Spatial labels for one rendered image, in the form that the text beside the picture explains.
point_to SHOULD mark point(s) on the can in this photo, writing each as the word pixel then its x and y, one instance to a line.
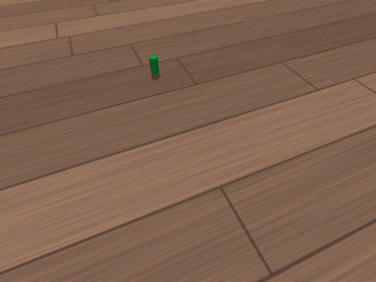
pixel 154 64

